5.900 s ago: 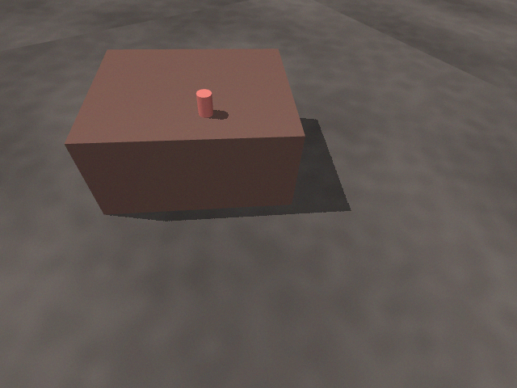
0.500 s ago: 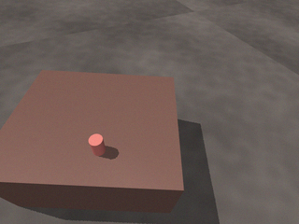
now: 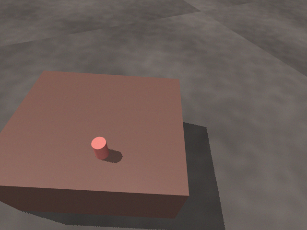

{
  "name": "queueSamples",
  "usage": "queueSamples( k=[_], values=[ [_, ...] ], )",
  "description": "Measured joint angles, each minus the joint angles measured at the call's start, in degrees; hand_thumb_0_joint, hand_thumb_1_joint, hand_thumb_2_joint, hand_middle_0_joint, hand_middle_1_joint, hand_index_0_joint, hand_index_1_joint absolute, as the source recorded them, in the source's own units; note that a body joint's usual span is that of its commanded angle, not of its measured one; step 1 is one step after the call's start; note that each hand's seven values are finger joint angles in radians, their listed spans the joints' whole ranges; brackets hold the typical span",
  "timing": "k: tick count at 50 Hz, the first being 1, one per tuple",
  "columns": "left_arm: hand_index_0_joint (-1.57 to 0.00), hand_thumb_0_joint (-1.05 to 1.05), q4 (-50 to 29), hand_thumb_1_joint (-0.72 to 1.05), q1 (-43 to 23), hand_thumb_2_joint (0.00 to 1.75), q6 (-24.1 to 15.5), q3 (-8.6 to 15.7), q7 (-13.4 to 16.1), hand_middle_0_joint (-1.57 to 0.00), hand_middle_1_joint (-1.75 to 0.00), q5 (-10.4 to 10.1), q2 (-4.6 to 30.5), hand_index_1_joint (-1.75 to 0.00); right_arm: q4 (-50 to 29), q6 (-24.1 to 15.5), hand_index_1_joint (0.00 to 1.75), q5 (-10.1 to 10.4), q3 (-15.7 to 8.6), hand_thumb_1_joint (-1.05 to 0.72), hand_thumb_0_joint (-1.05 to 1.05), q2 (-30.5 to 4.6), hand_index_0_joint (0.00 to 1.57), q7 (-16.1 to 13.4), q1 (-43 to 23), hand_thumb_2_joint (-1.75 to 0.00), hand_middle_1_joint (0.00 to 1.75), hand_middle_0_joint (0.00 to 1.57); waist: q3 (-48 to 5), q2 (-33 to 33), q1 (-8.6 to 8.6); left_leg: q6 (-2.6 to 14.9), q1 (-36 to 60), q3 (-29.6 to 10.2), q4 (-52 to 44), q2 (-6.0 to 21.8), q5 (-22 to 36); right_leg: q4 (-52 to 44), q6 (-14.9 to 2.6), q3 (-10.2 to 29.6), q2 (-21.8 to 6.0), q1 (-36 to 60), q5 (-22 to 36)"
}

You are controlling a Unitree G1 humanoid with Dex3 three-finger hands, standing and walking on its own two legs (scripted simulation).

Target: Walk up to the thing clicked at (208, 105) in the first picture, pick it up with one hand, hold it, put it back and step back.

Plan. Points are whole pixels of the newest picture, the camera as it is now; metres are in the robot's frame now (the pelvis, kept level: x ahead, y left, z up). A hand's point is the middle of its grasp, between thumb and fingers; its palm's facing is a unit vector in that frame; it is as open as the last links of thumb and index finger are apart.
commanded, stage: stand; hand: left
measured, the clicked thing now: (100, 148) +0.49 +0.22 -0.28
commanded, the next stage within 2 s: go down in 0.82 s
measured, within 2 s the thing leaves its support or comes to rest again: neither
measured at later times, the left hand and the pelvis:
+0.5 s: hand out of the picture +0.07 +0.25 -0.16, palm faces -0.02 -0.94 -0.34, open 7.4 cm; pelvis +0.00 +0.00 +0.00, yaw +0 degrees
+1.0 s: hand out of the picture +0.09 +0.25 -0.16, palm faces +0.02 -0.94 -0.33, open 7.8 cm; pelvis +0.00 +0.00 +0.00, yaw +0 degrees
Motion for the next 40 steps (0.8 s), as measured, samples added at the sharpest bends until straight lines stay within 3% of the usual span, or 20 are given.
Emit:
queueSamples(
  k=[40],
  values=[
    [-0.21, 0.01, -0.3, 0.9, 0.2, 0.89, 0.1, 0.1, 0.1, -0.2, -0.3, 0.0, 0.0, -0.3, -0.3, -0.2, 0.3, 0.0, 0.1, -0.91, 0.01, 0.0, 0.2, -0.1, 0.0, -0.9, 0.3, 0.2, 0.1, 0.1, 0.16, 0.03, 0.2, -0.3, -0.1, -0.4, -0.4, 0.2, 0.08, -0.4, -0.4, 0.2, -0.7]
  ],
)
